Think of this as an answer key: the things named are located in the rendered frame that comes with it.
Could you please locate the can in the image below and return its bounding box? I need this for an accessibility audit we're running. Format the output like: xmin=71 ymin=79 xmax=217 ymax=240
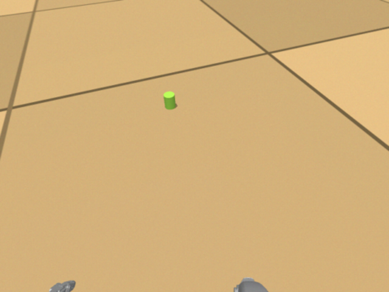
xmin=164 ymin=91 xmax=176 ymax=110

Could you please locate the left robot hand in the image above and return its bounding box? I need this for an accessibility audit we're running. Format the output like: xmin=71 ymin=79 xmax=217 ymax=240
xmin=49 ymin=280 xmax=75 ymax=292

